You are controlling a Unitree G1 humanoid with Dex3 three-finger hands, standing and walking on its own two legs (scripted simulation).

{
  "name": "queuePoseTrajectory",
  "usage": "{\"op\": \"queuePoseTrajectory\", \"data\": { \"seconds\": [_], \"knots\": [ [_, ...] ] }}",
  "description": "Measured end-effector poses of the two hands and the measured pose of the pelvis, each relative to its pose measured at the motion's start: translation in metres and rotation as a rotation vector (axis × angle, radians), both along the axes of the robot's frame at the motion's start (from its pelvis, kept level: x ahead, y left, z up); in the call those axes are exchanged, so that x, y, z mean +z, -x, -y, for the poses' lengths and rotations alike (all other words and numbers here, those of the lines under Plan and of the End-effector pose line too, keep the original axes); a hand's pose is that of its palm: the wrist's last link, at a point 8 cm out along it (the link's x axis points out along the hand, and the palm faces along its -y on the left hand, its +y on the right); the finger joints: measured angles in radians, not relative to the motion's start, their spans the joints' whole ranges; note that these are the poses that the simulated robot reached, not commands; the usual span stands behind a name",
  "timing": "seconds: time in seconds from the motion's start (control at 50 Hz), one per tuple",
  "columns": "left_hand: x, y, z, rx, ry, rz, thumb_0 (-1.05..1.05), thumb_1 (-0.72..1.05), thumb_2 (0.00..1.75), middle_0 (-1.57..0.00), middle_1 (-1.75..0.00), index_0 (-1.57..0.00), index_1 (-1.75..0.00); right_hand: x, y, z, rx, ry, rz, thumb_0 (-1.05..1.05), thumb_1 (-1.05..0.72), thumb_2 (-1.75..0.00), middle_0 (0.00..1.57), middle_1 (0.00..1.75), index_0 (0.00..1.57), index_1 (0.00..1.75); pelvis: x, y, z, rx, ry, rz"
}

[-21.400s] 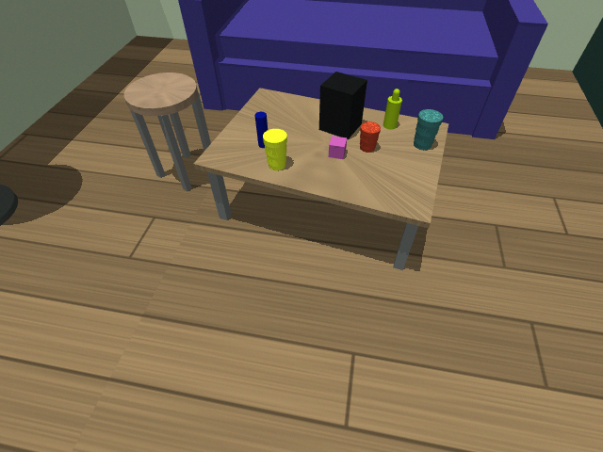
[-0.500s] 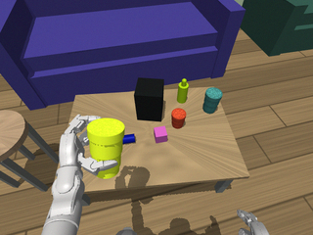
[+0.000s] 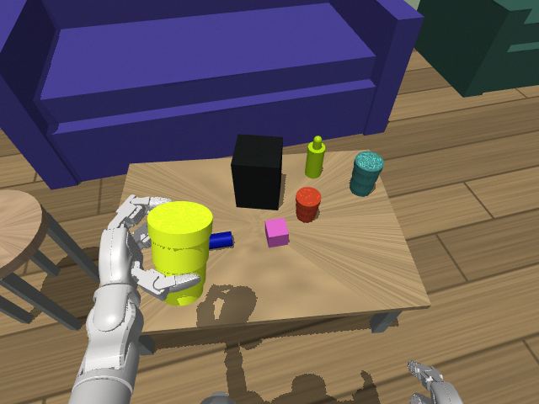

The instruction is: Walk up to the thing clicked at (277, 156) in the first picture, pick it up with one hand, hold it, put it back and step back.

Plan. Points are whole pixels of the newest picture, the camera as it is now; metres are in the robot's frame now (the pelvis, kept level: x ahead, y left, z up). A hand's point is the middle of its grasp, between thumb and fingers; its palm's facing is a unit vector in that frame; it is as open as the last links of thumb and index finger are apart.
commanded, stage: hold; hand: left
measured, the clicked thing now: (181, 255) +0.33 +0.15 +0.04
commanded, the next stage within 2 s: crouch in 0.74 s
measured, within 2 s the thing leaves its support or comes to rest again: neither
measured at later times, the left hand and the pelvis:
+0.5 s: hand (163, 247) +0.33 +0.17 +0.05, palm faces +0.14 -0.99 -0.03, open 12.6 cm; pelvis +0.00 +0.00 +0.00, yaw +0 degrees
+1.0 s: hand (166, 248) +0.34 +0.17 +0.04, palm faces +0.13 -0.99 -0.02, open 12.5 cm; pelvis +0.00 +0.00 +0.00, yaw +0 degrees
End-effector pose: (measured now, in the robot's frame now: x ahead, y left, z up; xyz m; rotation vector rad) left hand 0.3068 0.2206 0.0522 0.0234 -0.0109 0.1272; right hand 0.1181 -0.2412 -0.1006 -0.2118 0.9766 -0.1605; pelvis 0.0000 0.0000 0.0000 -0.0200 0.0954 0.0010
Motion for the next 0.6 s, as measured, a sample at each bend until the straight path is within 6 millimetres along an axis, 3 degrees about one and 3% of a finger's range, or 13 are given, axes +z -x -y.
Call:
{"op": "queuePoseTrajectory", "data": {
  "seconds": [0.12, 0.3, 0.6],
  "knots": [
    [-0.003, -0.005, 0.000, -0.007, -0.004, -0.017, -0.04, -0.61, 0.78, -0.81, -1.22, -0.56, -1.09, 0.000, 0.001, 0.000, -0.007, -0.004, -0.004, 0.01, -0.94, -0.91, 0.20, 0.30, 0.21, 0.30, 0.000, 0.000, 0.000, -0.001, 0.001, -0.004],
    [-0.009, 0.004, 0.000, 0.004, 0.006, -0.027, -0.04, -0.61, 0.78, -0.81, -1.22, -0.56, -1.09, -0.002, 0.002, 0.001, -0.002, -0.007, -0.016, 0.01, -0.94, -0.91, 0.20, 0.30, 0.21, 0.30, -0.001, -0.001, -0.001, -0.001, 0.001, -0.009],
    [-0.002, -0.001, 0.000, -0.003, -0.007, -0.011, -0.04, -0.61, 0.78, -0.81, -1.22, -0.56, -1.09, 0.000, -0.004, 0.000, 0.003, -0.009, 0.008, 0.01, -0.94, -0.91, 0.20, 0.30, 0.21, 0.30, -0.001, 0.001, 0.001, 0.002, 0.000, -0.004]
  ]
}}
